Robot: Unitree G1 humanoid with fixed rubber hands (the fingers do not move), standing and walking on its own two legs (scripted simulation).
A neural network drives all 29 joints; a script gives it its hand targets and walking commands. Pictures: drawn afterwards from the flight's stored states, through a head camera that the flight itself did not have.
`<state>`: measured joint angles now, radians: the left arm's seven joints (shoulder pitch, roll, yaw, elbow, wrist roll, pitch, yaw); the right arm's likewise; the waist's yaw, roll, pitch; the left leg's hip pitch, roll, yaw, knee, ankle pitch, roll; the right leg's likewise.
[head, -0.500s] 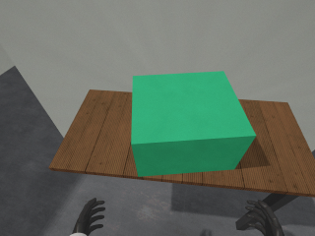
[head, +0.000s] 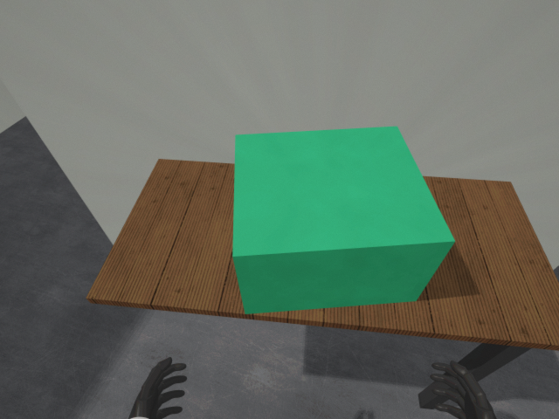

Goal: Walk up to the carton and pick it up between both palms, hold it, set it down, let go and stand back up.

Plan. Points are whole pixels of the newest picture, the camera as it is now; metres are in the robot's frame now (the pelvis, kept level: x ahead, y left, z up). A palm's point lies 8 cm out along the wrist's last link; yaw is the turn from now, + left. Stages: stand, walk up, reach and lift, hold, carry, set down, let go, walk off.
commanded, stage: let go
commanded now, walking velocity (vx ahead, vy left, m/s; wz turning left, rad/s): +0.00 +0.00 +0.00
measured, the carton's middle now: (324, 216) +0.45 -0.04 -0.01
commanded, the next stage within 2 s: stand in 0.30 s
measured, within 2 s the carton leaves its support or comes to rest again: neither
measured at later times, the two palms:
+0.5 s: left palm out of the picture +0.12 +0.26 -0.09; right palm out of the picture +0.13 -0.25 -0.10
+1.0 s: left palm out of the picture +0.07 +0.28 -0.11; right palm out of the picture +0.10 -0.26 -0.10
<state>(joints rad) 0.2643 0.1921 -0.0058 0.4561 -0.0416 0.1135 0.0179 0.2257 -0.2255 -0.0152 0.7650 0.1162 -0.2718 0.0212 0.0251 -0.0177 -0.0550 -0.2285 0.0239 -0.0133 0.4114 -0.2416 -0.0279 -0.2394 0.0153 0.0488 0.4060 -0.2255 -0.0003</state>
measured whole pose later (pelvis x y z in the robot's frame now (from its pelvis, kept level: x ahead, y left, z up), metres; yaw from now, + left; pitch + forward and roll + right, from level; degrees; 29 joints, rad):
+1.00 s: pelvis -0.02 +0.00 -0.01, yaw +0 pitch -1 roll +0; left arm 0.26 0.29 0.07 0.79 0.02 -0.01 0.00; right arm 0.23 -0.28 -0.02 0.80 0.07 -0.04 0.00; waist 0.03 -0.02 -0.05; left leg -0.23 0.02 -0.01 0.53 -0.29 -0.02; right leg -0.23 0.02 0.05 0.52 -0.27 0.00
